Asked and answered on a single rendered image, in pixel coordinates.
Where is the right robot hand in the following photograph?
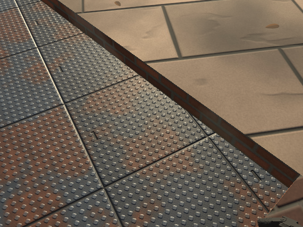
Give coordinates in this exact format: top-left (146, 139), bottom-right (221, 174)
top-left (258, 216), bottom-right (303, 227)

